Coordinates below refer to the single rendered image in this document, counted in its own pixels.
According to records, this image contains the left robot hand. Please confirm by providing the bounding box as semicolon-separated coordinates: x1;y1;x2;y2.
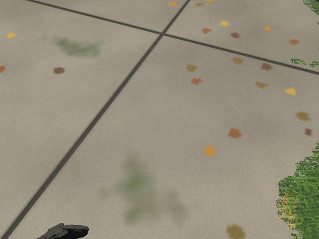
37;223;89;239

